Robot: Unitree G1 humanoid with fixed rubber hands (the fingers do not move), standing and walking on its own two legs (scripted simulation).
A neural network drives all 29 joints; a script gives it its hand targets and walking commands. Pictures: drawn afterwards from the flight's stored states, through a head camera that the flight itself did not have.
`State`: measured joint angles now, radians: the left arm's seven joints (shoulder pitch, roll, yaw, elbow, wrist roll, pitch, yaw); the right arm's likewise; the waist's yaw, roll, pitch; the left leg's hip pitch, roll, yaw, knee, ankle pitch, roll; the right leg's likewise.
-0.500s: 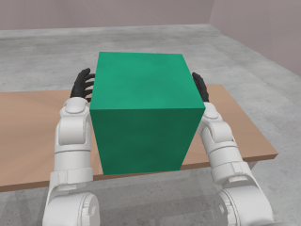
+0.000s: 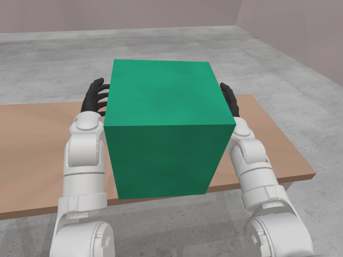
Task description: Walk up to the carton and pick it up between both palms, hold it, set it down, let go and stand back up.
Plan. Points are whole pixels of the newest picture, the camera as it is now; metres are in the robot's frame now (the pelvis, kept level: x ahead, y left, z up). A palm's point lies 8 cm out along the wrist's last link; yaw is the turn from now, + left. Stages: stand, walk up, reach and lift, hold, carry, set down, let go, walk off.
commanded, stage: hold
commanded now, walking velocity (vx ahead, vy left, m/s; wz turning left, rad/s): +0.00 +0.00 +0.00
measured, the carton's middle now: (163, 131) +0.35 +0.00 +0.14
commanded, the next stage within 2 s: set down in 0.10 s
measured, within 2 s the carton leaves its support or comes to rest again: neither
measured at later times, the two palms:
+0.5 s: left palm (87, 115) +0.37 +0.17 +0.18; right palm (218, 121) +0.37 -0.14 +0.15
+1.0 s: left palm (96, 122) +0.40 +0.16 +0.13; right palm (216, 123) +0.40 -0.15 +0.13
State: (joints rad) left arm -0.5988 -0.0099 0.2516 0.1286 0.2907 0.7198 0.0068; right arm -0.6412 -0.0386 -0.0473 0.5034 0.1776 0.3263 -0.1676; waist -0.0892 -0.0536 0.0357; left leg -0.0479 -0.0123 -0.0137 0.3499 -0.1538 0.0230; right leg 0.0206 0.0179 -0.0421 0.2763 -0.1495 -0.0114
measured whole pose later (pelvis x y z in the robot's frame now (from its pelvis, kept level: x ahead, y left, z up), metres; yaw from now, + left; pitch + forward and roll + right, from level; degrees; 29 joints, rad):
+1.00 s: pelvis +0.03 -0.01 +0.00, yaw +1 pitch -6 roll -1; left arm -0.59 -0.02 0.27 0.40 0.30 0.35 -0.01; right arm -0.59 0.02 -0.14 0.71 0.01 -0.06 -0.15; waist -0.03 -0.07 0.07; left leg -0.05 -0.01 -0.02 0.34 -0.18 0.01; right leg 0.03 0.02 -0.07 0.25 -0.18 -0.02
